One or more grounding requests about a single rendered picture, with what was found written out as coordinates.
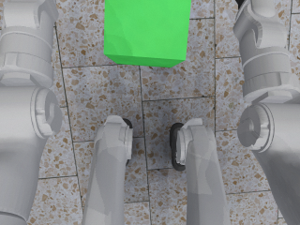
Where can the left robot upper arm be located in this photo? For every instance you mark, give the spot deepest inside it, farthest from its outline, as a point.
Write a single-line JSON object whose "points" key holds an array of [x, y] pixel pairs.
{"points": [[29, 115]]}

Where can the robot right forearm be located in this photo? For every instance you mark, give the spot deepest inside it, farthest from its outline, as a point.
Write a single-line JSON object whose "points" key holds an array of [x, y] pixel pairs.
{"points": [[264, 55]]}

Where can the left robot shin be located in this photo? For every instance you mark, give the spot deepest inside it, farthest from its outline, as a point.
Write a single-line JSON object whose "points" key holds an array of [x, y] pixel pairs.
{"points": [[110, 119]]}

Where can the robot left forearm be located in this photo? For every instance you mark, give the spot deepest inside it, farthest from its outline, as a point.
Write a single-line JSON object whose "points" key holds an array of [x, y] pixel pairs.
{"points": [[26, 43]]}

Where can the robot right hand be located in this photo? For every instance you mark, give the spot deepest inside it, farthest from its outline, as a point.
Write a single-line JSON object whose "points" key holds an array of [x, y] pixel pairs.
{"points": [[239, 2]]}

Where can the right robot upper arm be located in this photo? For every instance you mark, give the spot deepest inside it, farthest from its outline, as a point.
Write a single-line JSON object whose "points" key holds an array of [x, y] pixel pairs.
{"points": [[272, 132]]}

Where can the carton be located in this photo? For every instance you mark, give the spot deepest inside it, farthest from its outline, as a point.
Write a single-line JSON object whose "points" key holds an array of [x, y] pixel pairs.
{"points": [[150, 33]]}

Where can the robot left foot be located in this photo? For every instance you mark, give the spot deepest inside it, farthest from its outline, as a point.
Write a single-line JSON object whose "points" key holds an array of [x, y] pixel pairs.
{"points": [[130, 126]]}

